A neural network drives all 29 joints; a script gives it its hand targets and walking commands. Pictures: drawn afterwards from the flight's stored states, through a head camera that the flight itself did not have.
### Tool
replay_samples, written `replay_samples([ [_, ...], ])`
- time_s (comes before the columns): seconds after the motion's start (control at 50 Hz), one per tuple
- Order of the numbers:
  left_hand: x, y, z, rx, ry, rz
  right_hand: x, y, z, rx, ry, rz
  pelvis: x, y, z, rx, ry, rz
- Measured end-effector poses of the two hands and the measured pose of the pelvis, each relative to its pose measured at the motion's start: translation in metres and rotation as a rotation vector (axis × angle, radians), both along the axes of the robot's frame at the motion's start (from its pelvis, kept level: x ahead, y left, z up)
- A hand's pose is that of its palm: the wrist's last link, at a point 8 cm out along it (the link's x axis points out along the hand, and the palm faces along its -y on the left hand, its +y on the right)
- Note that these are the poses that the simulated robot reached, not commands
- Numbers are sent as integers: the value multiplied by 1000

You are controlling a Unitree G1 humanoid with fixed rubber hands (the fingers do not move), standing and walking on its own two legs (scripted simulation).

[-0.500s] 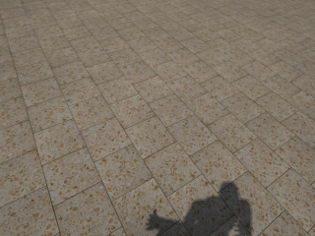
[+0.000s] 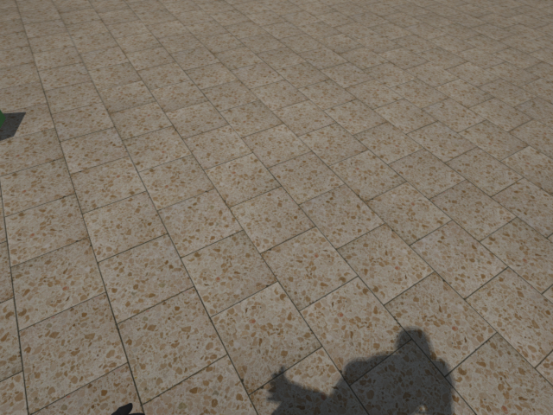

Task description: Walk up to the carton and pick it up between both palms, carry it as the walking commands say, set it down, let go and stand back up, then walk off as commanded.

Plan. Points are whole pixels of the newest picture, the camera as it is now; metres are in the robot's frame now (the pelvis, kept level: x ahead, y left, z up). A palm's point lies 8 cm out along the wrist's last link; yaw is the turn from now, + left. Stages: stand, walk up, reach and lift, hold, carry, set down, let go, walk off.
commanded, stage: walk off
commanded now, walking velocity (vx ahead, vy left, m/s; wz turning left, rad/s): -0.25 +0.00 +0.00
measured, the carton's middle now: out of the picture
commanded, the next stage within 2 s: stand in 0.86 s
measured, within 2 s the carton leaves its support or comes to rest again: neither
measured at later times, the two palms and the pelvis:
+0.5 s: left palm out of the picture -0.04 +0.26 -0.14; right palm out of the picture -0.10 -0.23 -0.11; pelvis -0.14 +0.03 -0.01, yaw +0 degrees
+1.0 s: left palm out of the picture -0.27 +0.19 -0.10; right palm out of the picture -0.30 -0.30 -0.13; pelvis -0.38 -0.05 +0.00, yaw +1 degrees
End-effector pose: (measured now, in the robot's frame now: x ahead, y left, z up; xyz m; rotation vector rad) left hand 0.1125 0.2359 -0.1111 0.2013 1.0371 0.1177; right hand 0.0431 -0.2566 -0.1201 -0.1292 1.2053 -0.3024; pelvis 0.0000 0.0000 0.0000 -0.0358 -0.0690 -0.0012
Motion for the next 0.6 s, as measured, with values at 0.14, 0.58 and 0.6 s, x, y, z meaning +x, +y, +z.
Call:
replay_samples([
  [0.14, -48, 26, -19, -49, 32, 3, -43, 27, 10, -48, 7, -2, -41, 30, -3, -39, -20, 3],
  [0.58, -180, 17, -30, -26, 45, -9, -172, 14, -5, -44, -25, 11, -178, 17, -16, -19, 2, -3],
  [0.6, -189, 13, -30, -22, 43, -10, -179, 10, -8, -39, -32, 11, -187, 13, -18, -15, -1, -4],
])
